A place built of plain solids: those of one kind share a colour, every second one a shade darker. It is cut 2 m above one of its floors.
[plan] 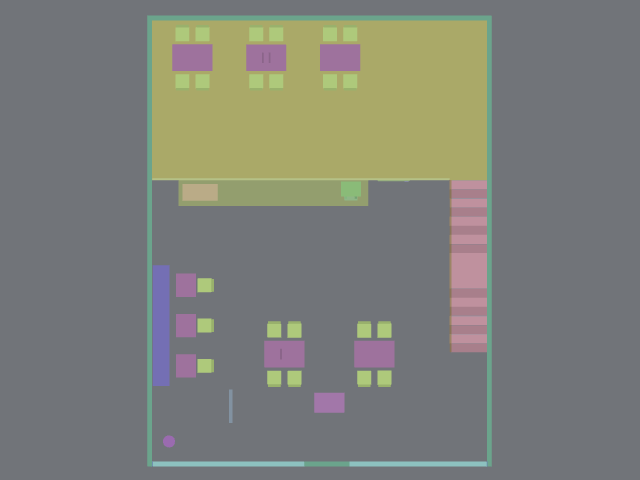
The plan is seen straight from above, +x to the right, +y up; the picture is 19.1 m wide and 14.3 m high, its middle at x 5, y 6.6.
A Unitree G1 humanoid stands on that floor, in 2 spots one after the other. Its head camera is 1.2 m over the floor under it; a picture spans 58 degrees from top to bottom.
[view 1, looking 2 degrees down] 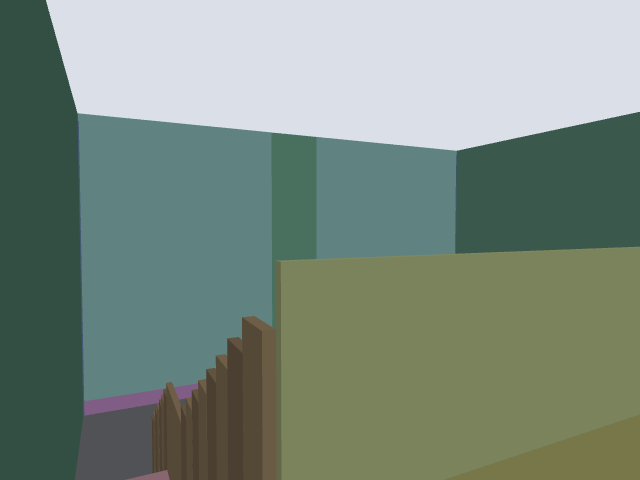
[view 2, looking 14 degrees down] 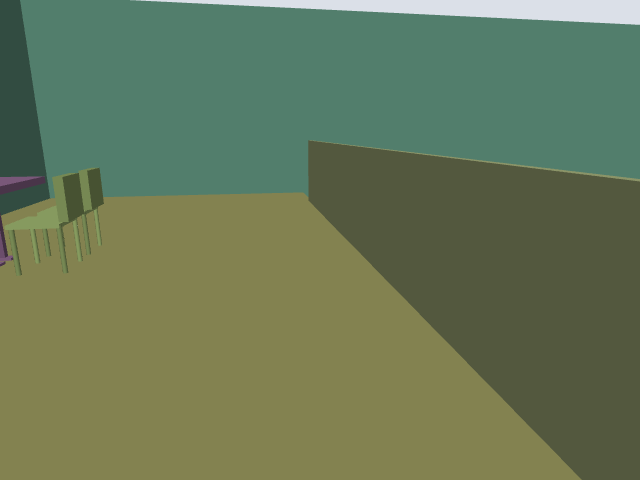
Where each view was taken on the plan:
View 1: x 9.45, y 9.98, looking -116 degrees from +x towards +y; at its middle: window_wall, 11.11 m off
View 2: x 1.20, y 9.58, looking -10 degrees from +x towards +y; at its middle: upper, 4.96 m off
